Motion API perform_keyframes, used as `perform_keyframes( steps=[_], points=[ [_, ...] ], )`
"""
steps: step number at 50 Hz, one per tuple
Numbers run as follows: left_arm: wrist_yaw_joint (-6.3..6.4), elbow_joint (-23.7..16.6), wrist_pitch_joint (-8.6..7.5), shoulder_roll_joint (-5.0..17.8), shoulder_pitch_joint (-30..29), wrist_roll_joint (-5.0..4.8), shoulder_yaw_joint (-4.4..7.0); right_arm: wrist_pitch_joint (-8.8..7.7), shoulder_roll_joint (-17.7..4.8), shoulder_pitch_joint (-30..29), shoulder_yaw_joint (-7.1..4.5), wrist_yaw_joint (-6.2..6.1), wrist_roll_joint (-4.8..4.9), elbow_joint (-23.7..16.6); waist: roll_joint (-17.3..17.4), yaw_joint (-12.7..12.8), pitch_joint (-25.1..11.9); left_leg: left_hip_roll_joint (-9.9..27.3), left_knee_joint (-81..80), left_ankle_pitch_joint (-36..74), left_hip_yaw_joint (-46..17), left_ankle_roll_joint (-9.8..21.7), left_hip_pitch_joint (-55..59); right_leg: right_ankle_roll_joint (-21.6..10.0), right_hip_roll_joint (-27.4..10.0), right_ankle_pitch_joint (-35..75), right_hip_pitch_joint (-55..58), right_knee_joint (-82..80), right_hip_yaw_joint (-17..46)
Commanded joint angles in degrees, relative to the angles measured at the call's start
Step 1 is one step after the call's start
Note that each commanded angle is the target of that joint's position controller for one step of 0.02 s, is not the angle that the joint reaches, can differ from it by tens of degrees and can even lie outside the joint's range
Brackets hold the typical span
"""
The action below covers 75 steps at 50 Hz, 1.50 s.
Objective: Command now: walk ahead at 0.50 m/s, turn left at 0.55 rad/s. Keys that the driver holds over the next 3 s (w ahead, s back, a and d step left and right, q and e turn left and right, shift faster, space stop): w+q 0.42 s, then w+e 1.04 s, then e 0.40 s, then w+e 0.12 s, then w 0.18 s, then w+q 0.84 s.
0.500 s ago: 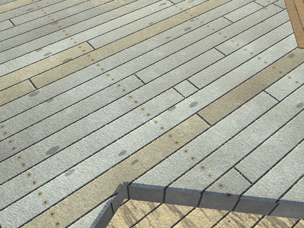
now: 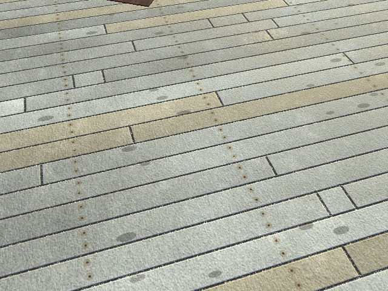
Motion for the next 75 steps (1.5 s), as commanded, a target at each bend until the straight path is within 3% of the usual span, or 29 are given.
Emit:
perform_keyframes(
  steps=[1,5,7,10,11,12,13,14,16,17,23,25,27,33,39,41,42,43,44,45,47,51,56,64,66,67,68,70,75],
  points=[
    [1.10,-1.2,0.91,5.7,3.1,0.52,0.45,-0.90,-0.3,-4.6,0.73,1.02,0.23,-5.4,-4.4,-0.7,7.4,1.8,9.1,-4.8,-2.0,0.0,-22.9,-8.7,-19.7,22.0,11.4,-1.6,8.8],
    [3.17,-0.8,2.53,5.2,7.3,0.22,-0.10,-1.35,5.0,-15.5,4.33,3.25,1.56,-14.8,-4.9,1.0,12.2,4.2,23.1,-20.7,-3.4,-0.8,-45.4,-6.4,-24.6,24.2,20.0,0.2,9.2],
    [3.75,-3.4,3.22,8.9,2.3,-0.32,0.38,-2.02,5.6,-19.9,6.58,5.24,0.16,-20.2,-0.7,-1.7,9.8,7.5,0.1,-11.3,3.4,0.8,-26.3,-3.5,-20.3,19.3,4.1,-5.5,2.3],
    [1.70,-6.2,2.28,20.1,-2.3,-0.73,2.68,-2.42,-2.5,2.2,2.27,4.93,0.03,-14.7,-12.0,-12.9,-8.1,-10.8,-6.3,-4.0,20.2,8.1,30.3,-9.3,-18.1,106.2,-10.0,7.5,-3.3],
    [0.97,-7.5,1.68,19.1,-3.5,-2.58,2.43,-2.35,-8.1,11.7,-0.11,4.58,-0.11,-11.9,-11.5,-17.4,-13.6,-13.5,-19.6,-0.3,15.3,11.9,40.8,-6.7,-16.0,110.3,-8.6,21.8,-1.7],
    [-0.12,-10.7,-0.13,11.3,-0.5,-3.58,0.51,-2.13,-18.7,16.1,-3.56,3.40,-1.39,-11.0,5.5,-14.8,-18.6,-1.9,-36.7,6.3,-18.0,20.5,58.2,0.6,-6.8,56.5,-26.4,49.2,4.1],
    [-2.91,-9.2,-3.27,10.0,2.4,-2.67,-0.18,-1.16,-20.1,16.0,-3.82,1.68,-2.36,-11.3,15.9,-10.5,-32.1,8.9,-59.6,4.4,-50.8,24.9,62.8,1.6,4.9,-0.5,-28.4,68.9,16.5],
    [-4.36,-8.2,-4.25,10.2,1.5,-3.98,1.23,-1.94,-15.2,16.5,-2.16,2.32,-3.13,-9.9,7.2,-9.5,-32.9,9.4,-62.6,-3.8,-51.1,20.0,61.1,-0.3,2.5,-0.9,-30.2,75.4,24.3],
    [-2.85,-12.8,-3.39,4.3,-10.1,-3.51,0.43,-3.54,-8.9,13.3,-0.75,4.11,-0.89,-6.3,1.6,-7.6,-9.3,5.5,-62.9,-15.1,-41.3,14.1,41.8,-3.1,0.1,-1.3,-39.8,76.8,21.7],
    [-1.96,-13.8,-2.66,3.2,-11.9,-2.43,0.12,-4.35,-3.4,8.6,0.88,4.48,-1.80,-6.3,-0.6,-4.6,-3.9,3.6,-59.6,-11.2,-33.9,12.0,30.6,-4.8,-2.5,-0.1,-39.0,76.8,21.9],
    [-2.88,-19.1,-0.94,-1.0,-11.3,-1.49,-2.97,-4.72,0.4,10.5,2.78,3.36,-0.57,-1.9,-0.4,1.8,0.3,-0.4,-64.7,4.3,-14.3,10.1,29.5,-7.8,-4.3,2.7,-54.5,83.7,18.6],
    [-2.91,-21.9,-1.91,2.9,-16.5,-0.69,-2.94,-4.61,-1.3,6.2,2.96,2.40,-0.56,-4.4,-1.8,1.7,1.6,-2.4,-71.5,7.4,-8.4,9.6,28.0,-5.4,-6.0,12.4,-52.1,59.5,17.3],
    [-2.17,-21.9,-2.30,4.4,-19.5,-0.15,-2.19,-5.88,-3.1,9.7,2.88,1.51,-1.44,-3.4,3.4,-1.8,-1.2,-1.5,-75.8,18.4,-4.5,10.1,31.7,-3.0,-5.3,22.5,-47.7,48.3,13.7],
    [-4.33,-22.5,-2.50,3.1,-28.2,-3.87,-1.32,-5.90,-7.0,17.4,1.88,-0.59,-1.95,-2.0,3.4,-8.3,2.8,3.5,-82.4,20.3,0.2,6.4,52.3,-2.2,-2.3,31.1,-47.0,19.4,11.5],
    [-7.61,-21.7,-1.93,7.1,-20.7,-2.70,0.61,-3.85,-10.4,13.8,0.37,-1.07,-2.31,-3.0,4.6,-3.7,0.3,6.9,-69.2,61.9,6.0,4.6,65.9,-7.6,3.5,18.3,-35.5,12.6,8.5],
    [-7.03,-18.3,-1.24,10.9,-7.5,-2.41,2.37,-2.57,-12.4,11.2,-0.07,-1.10,-2.60,-4.3,5.0,2.8,-6.2,5.3,-49.4,71.4,7.9,3.7,65.4,-10.4,5.7,17.2,-21.5,9.4,8.4],
    [-6.07,-17.6,-0.92,13.6,-0.1,-1.57,2.91,-2.75,-11.6,11.2,0.45,-1.16,-3.35,-6.0,1.1,5.5,-13.1,4.1,-33.7,56.8,6.9,3.5,51.3,-13.5,-1.6,17.3,-2.6,13.6,18.4],
    [-5.95,-18.3,-1.49,17.8,3.5,-1.29,3.97,-4.19,-3.3,17.6,2.70,-0.42,-2.93,-7.4,-16.7,2.6,-22.1,-9.5,-2.5,10.4,4.8,-4.2,20.4,-28.8,-18.7,11.8,24.7,13.8,50.3],
    [-5.23,-16.7,-1.14,13.9,5.3,-1.95,3.43,-6.55,-7.6,14.7,2.45,0.54,-2.36,-8.3,-12.4,4.7,-28.3,-11.6,1.2,-9.4,-5.1,-2.7,14.9,-28.5,-18.7,4.7,26.7,3.4,65.0],
    [-4.51,-17.8,-0.87,11.3,1.6,-1.98,2.47,-7.76,-10.3,9.3,1.67,1.50,0.33,-10.8,-9.0,3.9,-20.4,-6.7,2.4,-7.5,-7.4,-1.0,10.6,-23.2,-16.3,-1.1,21.0,2.8,54.5],
    [-3.83,-19.8,-1.05,9.8,-4.8,-1.68,1.70,-8.54,-9.8,2.9,2.05,1.66,-1.46,-13.4,2.3,0.5,-7.9,-2.5,-7.8,-2.9,-4.4,0.5,10.7,-19.4,-12.6,1.5,0.8,-1.1,43.7],
    [-3.18,-21.7,-1.01,10.5,-6.8,-1.62,1.72,-6.45,-8.2,5.8,1.93,0.65,-2.52,-14.4,-1.0,-4.4,-1.6,0.9,-20.7,-0.9,-2.0,-2.0,15.5,-18.7,-7.1,13.2,-15.7,-3.6,35.3],
    [-2.13,-21.3,-0.15,12.5,-2.9,-2.32,2.47,-5.88,-5.0,-4.1,3.13,0.01,-2.80,-16.8,-4.5,-0.5,-0.3,-2.0,-44.3,16.7,0.5,-4.9,21.8,-14.9,-2.6,12.8,-23.1,-1.7,28.7],
    [-1.66,-21.3,1.76,10.5,-0.1,-2.60,2.49,-7.59,-9.1,-4.4,0.17,1.40,-1.04,-17.2,-9.4,-1.9,-2.5,-6.1,-62.2,13.1,-1.0,-1.5,33.4,-10.2,-4.5,5.4,-12.8,11.8,39.5],
    [-1.89,-23.4,1.17,3.9,-0.3,-1.46,0.40,-7.90,-13.9,9.7,-1.63,0.56,-2.58,-15.9,-1.3,-7.8,-13.1,8.6,-61.5,10.3,-13.2,5.1,56.6,-5.3,1.6,-3.7,-23.6,35.5,30.9],
    [-1.71,-25.6,0.61,3.8,5.8,-3.07,-0.04,-6.92,-17.9,14.4,-2.73,0.87,-3.05,-13.4,19.3,-4.9,-17.1,19.6,-67.0,-4.9,-40.5,14.2,69.7,-2.5,6.4,-18.5,-43.5,51.9,22.9],
    [-1.51,-24.1,0.65,9.3,5.9,-3.36,0.95,-6.62,-13.1,13.2,-1.89,1.02,-1.94,-14.5,13.3,-6.2,-13.2,19.5,-69.1,-14.9,-43.6,13.8,67.5,-1.1,1.7,-15.3,-50.0,60.3,23.8],
    [-1.75,-25.1,1.41,10.9,-2.9,-2.32,1.78,-5.84,-8.8,10.1,-0.41,0.70,-2.22,-14.9,2.7,-7.1,-3.7,13.8,-69.7,-5.1,-25.7,9.9,55.6,-0.1,-1.5,-5.9,-49.6,62.3,22.0],
    [-2.43,-26.2,2.71,7.1,-5.6,-2.34,1.70,-5.98,-7.9,5.2,-0.18,0.78,-2.65,-12.2,5.4,-2.8,2.1,8.6,-74.4,22.1,-6.5,9.9,42.8,1.4,-4.5,-0.9,-43.8,53.0,19.4]
  ],
)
